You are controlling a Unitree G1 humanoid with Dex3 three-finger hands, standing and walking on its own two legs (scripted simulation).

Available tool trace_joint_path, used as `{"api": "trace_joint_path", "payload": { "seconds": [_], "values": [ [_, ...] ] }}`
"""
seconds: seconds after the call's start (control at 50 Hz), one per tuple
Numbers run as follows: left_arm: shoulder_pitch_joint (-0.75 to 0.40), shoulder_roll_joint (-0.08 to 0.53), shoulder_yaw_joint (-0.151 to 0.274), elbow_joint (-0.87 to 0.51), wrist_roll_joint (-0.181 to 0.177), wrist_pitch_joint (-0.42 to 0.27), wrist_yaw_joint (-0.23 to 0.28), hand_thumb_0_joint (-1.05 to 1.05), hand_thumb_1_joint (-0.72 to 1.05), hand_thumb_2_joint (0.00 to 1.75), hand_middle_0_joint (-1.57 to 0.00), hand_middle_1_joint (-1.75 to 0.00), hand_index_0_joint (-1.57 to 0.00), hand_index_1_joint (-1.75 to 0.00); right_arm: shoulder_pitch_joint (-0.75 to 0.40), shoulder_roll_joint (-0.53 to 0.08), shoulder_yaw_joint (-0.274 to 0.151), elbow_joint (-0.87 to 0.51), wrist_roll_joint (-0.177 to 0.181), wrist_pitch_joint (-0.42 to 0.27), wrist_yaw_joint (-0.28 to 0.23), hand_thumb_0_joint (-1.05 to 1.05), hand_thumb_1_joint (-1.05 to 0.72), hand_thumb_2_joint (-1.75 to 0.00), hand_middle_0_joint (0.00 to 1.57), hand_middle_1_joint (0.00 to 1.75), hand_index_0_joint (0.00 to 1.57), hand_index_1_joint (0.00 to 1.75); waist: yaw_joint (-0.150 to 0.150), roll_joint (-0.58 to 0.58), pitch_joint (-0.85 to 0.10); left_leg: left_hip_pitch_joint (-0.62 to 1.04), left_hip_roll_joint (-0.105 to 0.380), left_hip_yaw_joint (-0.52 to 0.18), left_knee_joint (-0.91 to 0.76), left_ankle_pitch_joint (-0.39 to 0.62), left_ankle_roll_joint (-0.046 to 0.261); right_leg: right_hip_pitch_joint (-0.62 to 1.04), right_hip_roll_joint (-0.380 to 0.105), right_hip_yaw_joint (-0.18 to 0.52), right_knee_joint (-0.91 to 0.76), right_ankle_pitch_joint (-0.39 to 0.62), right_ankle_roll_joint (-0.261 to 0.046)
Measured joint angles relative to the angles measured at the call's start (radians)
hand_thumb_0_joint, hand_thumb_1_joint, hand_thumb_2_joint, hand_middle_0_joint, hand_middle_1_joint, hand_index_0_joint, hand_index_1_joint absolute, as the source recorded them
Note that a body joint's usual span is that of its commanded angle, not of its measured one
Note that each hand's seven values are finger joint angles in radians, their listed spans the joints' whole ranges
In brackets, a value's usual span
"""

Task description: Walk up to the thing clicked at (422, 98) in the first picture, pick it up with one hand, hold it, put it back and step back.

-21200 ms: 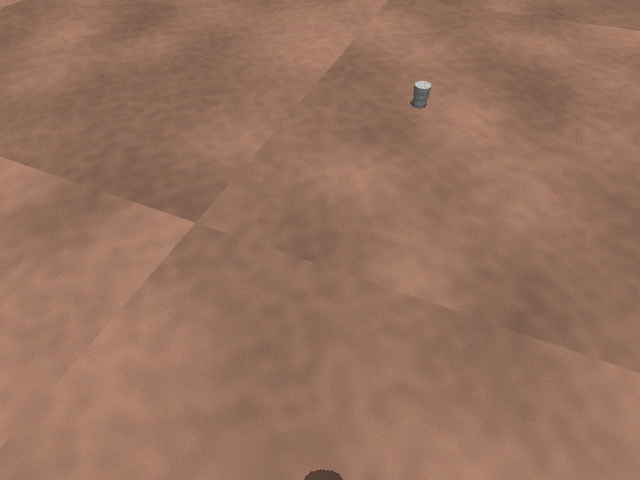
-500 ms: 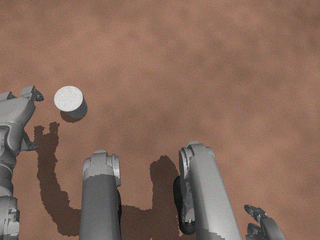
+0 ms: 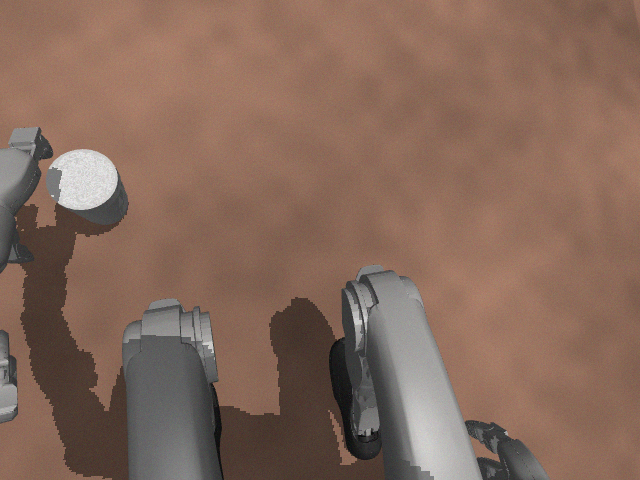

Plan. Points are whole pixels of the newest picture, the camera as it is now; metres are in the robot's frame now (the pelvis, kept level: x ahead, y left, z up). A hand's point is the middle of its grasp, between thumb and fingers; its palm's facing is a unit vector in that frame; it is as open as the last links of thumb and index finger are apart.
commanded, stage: rise first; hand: left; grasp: from above
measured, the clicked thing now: (95, 193) +0.52 +0.27 -0.30
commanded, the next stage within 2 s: approach in 0.50 s
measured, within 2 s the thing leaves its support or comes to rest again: neither
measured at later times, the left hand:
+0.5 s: hand (33, 199) +0.47 +0.31 -0.18, palm faces -0.46 -0.06 -0.89, open 14.1 cm
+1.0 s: hand (78, 150) +0.54 +0.26 -0.18, palm faces -0.35 -0.04 -0.94, open 13.9 cm
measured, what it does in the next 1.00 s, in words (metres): stands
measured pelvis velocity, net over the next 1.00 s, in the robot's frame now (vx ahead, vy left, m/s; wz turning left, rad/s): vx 0.01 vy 0.00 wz -0.04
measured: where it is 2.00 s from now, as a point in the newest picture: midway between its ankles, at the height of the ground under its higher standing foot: (283, 440)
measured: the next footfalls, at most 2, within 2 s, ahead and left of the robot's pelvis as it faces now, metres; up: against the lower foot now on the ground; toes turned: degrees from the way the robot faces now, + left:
none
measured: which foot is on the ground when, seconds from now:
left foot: down 0.00-1.00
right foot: down 0.00-1.00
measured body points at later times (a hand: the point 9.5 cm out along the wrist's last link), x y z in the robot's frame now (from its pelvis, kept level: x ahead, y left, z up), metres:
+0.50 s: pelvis +0.01 -0.01 -0.01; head +0.26 +0.06 +0.35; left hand +0.49 +0.31 -0.13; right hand +0.05 -0.29 -0.11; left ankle +0.08 +0.12 -0.33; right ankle +0.11 -0.15 -0.33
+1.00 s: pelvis +0.01 +0.00 -0.03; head +0.27 +0.07 +0.34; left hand +0.56 +0.26 -0.12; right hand +0.03 -0.28 -0.11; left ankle +0.08 +0.12 -0.33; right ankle +0.11 -0.15 -0.33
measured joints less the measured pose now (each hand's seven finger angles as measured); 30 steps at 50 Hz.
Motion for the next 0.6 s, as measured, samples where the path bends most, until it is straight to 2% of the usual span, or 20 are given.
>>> {"api": "trace_joint_path", "payload": {
  "seconds": [0.24,0.6],
  "values": [
    [-0.042,0.038,0.025,0.053,0.012,-0.001,0.025,0.0,-0.51,1.0,-0.08,-1.03,-0.09,-1.02,0.018,-0.006,0.024,-0.006,-0.019,-0.003,0.016,0.0,-0.92,-0.9,0.2,0.3,0.2,0.3,-0.024,-0.009,0.02,-0.024,0.001,-0.014,0.029,-0.02,-0.012,-0.029,0.004,-0.008,0.027,-0.013,0.008],
    [-0.055,0.073,0.045,0.07,0.001,-0.006,0.032,0.0,-0.53,1.01,-0.07,-1.04,-0.08,-1.03,0.018,-0.027,0.043,-0.019,-0.031,0.006,0.026,0.0,-0.92,-0.9,0.2,0.3,0.2,0.3,-0.045,-0.013,0.045,-0.037,0.005,-0.033,0.054,-0.035,-0.024,-0.047,0.011,-0.022,0.047,-0.018,0.01]
  ]
}}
